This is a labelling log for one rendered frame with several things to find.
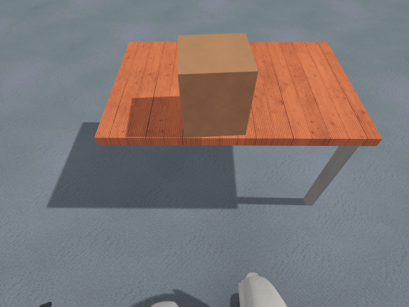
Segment right robot thigh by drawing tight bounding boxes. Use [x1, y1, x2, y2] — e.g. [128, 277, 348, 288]
[238, 276, 287, 307]

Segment right robot shin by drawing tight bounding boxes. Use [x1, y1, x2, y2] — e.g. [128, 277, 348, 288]
[246, 272, 258, 278]

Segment table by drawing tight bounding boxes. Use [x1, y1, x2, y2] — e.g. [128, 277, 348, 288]
[95, 42, 382, 205]

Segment carton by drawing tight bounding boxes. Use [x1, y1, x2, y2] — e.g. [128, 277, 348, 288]
[178, 33, 258, 138]

